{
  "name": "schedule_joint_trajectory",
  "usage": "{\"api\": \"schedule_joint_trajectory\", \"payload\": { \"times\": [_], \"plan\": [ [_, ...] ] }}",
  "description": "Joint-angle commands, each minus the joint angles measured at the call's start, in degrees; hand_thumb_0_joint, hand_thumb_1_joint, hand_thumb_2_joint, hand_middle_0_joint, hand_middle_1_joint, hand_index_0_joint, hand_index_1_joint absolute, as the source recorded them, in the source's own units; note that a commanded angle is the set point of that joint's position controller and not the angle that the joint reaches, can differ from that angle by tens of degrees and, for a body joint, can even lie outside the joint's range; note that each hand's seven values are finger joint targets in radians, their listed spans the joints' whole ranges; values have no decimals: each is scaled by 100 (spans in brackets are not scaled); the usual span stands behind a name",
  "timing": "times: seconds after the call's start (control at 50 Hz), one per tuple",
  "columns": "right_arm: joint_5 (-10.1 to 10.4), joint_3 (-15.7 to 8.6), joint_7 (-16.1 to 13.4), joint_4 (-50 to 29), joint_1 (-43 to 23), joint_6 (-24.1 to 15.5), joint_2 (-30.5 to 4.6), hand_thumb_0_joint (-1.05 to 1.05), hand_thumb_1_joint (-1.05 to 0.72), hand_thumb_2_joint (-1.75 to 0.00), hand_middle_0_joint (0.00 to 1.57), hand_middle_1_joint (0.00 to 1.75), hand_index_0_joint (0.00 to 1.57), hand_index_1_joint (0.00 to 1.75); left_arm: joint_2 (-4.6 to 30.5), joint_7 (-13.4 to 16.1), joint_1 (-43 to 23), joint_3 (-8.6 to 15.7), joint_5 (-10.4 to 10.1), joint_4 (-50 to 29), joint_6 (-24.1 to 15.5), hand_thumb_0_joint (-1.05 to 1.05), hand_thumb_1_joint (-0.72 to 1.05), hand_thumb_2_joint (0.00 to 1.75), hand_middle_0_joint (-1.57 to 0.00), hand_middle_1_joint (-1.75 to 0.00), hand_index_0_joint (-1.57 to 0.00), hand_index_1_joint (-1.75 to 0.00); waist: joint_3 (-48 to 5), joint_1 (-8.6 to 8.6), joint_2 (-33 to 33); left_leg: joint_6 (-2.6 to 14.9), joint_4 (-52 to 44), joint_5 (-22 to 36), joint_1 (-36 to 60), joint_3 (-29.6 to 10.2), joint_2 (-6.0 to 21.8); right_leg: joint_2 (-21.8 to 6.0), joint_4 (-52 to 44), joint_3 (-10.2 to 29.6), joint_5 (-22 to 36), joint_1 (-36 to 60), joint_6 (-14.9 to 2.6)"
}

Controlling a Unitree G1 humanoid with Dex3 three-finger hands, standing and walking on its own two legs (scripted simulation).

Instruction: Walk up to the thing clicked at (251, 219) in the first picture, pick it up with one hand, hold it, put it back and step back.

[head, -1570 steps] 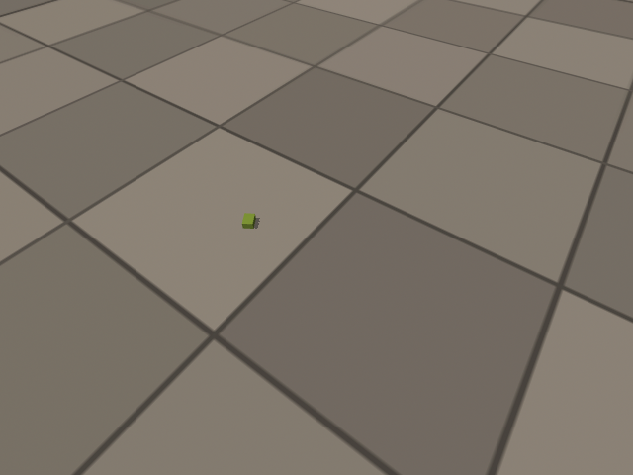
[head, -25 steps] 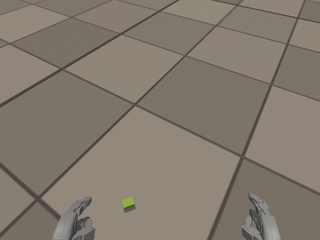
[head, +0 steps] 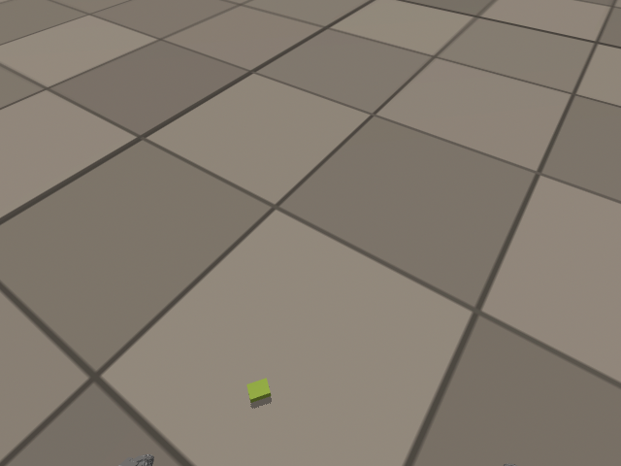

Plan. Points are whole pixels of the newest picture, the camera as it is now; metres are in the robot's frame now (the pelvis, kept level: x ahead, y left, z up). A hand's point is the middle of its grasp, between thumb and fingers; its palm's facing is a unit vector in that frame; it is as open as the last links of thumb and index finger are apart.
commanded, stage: stand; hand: left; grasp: from above
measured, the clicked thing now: (259, 390) +0.44 +0.20 -0.74
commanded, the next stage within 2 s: none
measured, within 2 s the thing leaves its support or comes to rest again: neither
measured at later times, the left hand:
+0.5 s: hand out of the picture +0.06 +0.23 -0.14, palm faces +0.03 -0.95 -0.32, open 7.4 cm
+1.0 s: hand out of the picture +0.07 +0.23 -0.14, palm faces +0.00 -0.95 -0.32, open 7.4 cm
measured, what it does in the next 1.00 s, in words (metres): stands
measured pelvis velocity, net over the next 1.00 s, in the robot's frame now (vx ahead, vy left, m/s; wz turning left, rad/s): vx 0.00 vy -0.01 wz -0.01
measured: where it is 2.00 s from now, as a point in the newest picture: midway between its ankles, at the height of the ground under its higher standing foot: outside the picture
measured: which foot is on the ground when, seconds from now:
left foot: down 0.00-1.00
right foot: down 0.00-1.00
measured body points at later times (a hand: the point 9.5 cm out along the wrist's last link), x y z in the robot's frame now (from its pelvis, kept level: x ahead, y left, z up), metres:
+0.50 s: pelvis +0.00 +0.00 +0.02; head +0.00 -0.01 +0.47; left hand +0.06 +0.28 -0.12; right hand +0.06 -0.28 -0.12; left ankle -0.01 +0.11 -0.72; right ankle +0.01 -0.13 -0.72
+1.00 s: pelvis +0.00 -0.01 +0.02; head +0.01 -0.01 +0.47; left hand +0.07 +0.28 -0.12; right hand +0.06 -0.30 -0.12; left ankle -0.01 +0.11 -0.72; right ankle +0.01 -0.13 -0.72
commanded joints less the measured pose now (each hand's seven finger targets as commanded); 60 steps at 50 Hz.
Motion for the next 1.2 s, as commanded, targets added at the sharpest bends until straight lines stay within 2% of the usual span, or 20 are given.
{"api": "schedule_joint_trajectory", "payload": {
  "times": [0.0, 0.06, 0.08, 0.1, 0.16, 0.22, 0.26, 0.38, 0.42, 0.46, 0.54, 0.62, 0.66, 0.7, 0.74, 0.82, 0.86, 0.92, 1.06, 1.18],
  "plan": [
    [22, -214, -111, -209, -250, -142, -888, 0, -90, -90, 20, 30, 20, 30, 846, 91, -390, 226, -75, -45, -296, 0, 90, 90, -20, -30, -20, -30, -270, -4, 113, 152, -1266, 1123, 272, -650, 519, -376, -985, 513, 1126, 548, -262],
    [64, -209, -136, 10, -205, -107, -924, 0, -90, -90, 20, 30, 20, 30, 907, 112, -413, 225, -101, 297, -309, 0, 90, 90, -20, -30, -20, -30, -287, -49, 30, 127, -1387, 1420, 478, -596, 523, -421, -1172, 502, 1417, 787, -245],
    [67, -212, -148, 75, -257, -97, -932, 0, -90, -90, 20, 30, 20, 30, 915, 123, -357, 223, -107, 414, -316, 0, 90, 90, -20, -30, -20, -30, -317, -2, -42, 123, -1330, 1616, 674, -570, 535, -462, -1225, 521, 1594, 799, -262],
    [88, -194, -153, 157, -175, -85, -935, 0, -90, -90, 20, 30, 20, 30, 911, 124, -437, 205, -116, 496, -305, 0, 90, 90, -20, -30, -20, -30, -245, -62, 16, 98, -1473, 1578, 636, -560, 531, -439, -1278, 514, 1536, 830, -232],
    [97, -186, -157, 326, -260, -70, -989, 0, -90, -90, 20, 30, 20, 30, 907, 125, -386, 177, -114, 760, -297, 0, 90, 90, -20, -30, -20, -30, -157, 4, 97, 93, -1657, 1474, 695, -606, 578, -436, -1472, 481, 1384, 970, -210],
    [91, -160, -151, 457, -294, -27, -958, 0, -90, -90, 20, 30, 20, 30, 981, 132, -494, 188, -108, 965, -282, 0, 90, 90, -20, -30, -20, -30, 117, -5, 41, 69, -1913, 950, 506, -605, 558, -426, -1681, 504, 980, 998, -166],
    [104, -166, -144, 527, -295, -20, -1009, 0, -90, -90, 20, 30, 20, 30, 995, 116, -496, 179, -106, 1059, -281, 0, 90, 90, -20, -30, -20, -30, 140, -14, 37, 73, -2010, 869, 533, -626, 569, -425, -1771, 512, 860, 1003, -181],
    [136, -136, -139, 681, -366, -60, -1002, 0, -90, -90, 20, 30, 20, 30, 1008, 114, -548, 163, -118, 1279, -315, 0, 90, 90, -20, -30, -20, -30, -30, 2, 60, 40, -1984, 1627, 902, -578, 632, -500, -1864, 511, 1495, 1143, -172],
    [127, -128, -137, 727, -363, -55, -1006, 0, -90, -90, 20, 30, 20, 30, 1055, 113, -642, 166, -126, 1318, -309, 0, 90, 90, -20, -30, -20, -30, -5, -21, 42, 28, -2063, 1590, 902, -560, 631, -478, -1900, 493, 1401, 1134, -163],
    [127, -119, -131, 768, -407, -44, -1035, 0, -90, -90, 20, 30, 20, 30, 1032, 98, -638, 145, -129, 1382, -299, 0, 90, 90, -20, -30, -20, -30, 83, -11, 31, 14, -2109, 1282, 831, -569, 632, -457, -1992, 497, 1117, 1101, -150],
    [139, -112, -125, 821, -413, -52, -1072, 0, -90, -90, 20, 30, 20, 30, 1096, 85, -733, 148, -148, 1414, -308, 0, 90, 90, -20, -30, -20, -30, -25, -39, 76, 19, -2136, 1468, 914, -538, 679, -503, -1996, 545, 1334, 1183, -181],
    [131, -101, -112, 873, -461, -31, -1142, 0, -90, -90, 20, 30, 20, 30, 1139, 62, -755, 146, -149, 1491, -293, 0, 90, 90, -20, -30, -20, -30, 127, -25, 140, 34, -2277, 873, 679, -564, 668, -461, -2045, 537, 966, 1161, -164],
    [148, -94, -106, 864, -479, -50, -1161, 0, -90, -90, 20, 30, 20, 30, 1128, 58, -765, 135, -154, 1504, -309, 0, 90, 90, -20, -30, -20, -30, -25, -41, 74, 54, -2192, 1289, 895, -549, 714, -501, -2056, 555, 1266, 1187, -178],
    [151, -71, -95, 890, -460, -55, -1133, 0, -90, -90, 20, 30, 20, 30, 1165, 52, -776, 127, -149, 1519, -322, 0, 90, 90, -20, -30, -20, -30, -39, -44, -54, 29, -2178, 1386, 935, -524, 699, -497, -2074, 554, 1259, 1181, -176],
    [153, -71, -102, 898, -480, -63, -1189, 0, -90, -90, 20, 30, 20, 30, 1170, 54, -859, 124, -165, 1505, -329, 0, 90, 90, -20, -30, -20, -30, -134, -74, 45, 43, -2137, 1611, 1006, -492, 728, -531, -2035, 585, 1576, 1245, -183],
    [151, -43, -92, 936, -538, -44, -1206, 0, -90, -90, 20, 30, 20, 30, 1195, 41, -872, 105, -174, 1541, -315, 0, 90, 90, -20, -30, -20, -30, 32, -42, 98, 32, -2242, 1173, 795, -507, 703, -492, -2121, 572, 1154, 1202, -167],
    [159, -32, -91, 952, -508, -56, -1203, 0, -90, -90, 20, 30, 20, 30, 1238, 36, -908, 120, -181, 1558, -320, 0, 90, 90, -20, -30, -20, -30, -68, -61, 86, 41, -2267, 1323, 826, -510, 731, -514, -2068, 583, 1379, 1312, -182],
    [171, -15, -82, 962, -528, -52, -1203, 0, -90, -90, 20, 30, 20, 30, 1225, 27, -888, 108, -174, 1594, -324, 0, 90, 90, -20, -30, -20, -30, 12, -52, -36, 24, -2229, 1292, 840, -498, 707, -498, -2115, 576, 1219, 1211, -172],
    [191, -24, -95, 972, -544, -63, -1294, 0, -90, -90, 20, 30, 20, 30, 1249, 34, -955, 111, -200, 1566, -360, 0, 90, 90, -20, -30, -20, -30, -367, -88, 37, 51, -2043, 2185, 1161, -448, 788, -569, -1983, 551, 2185, 1427, -181],
    [182, 9, -103, 988, -576, -59, -1287, 0, -90, -90, 20, 30, 20, 30, 1257, 21, -994, 111, -206, 1567, -332, 0, 90, 90, -20, -30, -20, -30, -201, -78, 124, 29, -2163, 1920, 1077, -433, 799, -540, -2042, 554, 1883, 1329, -167]
  ]
}}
